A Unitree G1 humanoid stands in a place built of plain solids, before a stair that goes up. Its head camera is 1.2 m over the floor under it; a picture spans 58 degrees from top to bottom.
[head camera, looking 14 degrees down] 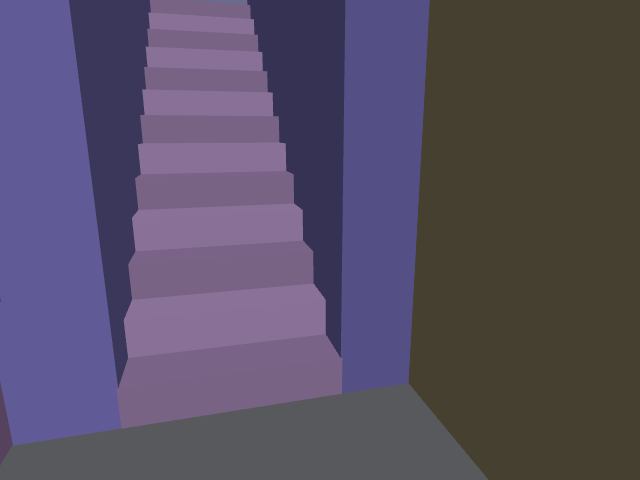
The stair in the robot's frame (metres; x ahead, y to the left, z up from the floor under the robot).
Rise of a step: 0.19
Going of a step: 0.26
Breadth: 0.97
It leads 15 degrees to the left of straight ahead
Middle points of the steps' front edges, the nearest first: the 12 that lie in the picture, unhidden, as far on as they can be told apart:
1.68 0.36 0.19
1.93 0.43 0.38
2.18 0.49 0.56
2.43 0.56 0.75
2.68 0.63 0.94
2.93 0.69 1.13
3.17 0.76 1.31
3.42 0.83 1.50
3.67 0.89 1.69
3.92 0.96 1.88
4.17 1.02 2.06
4.42 1.09 2.25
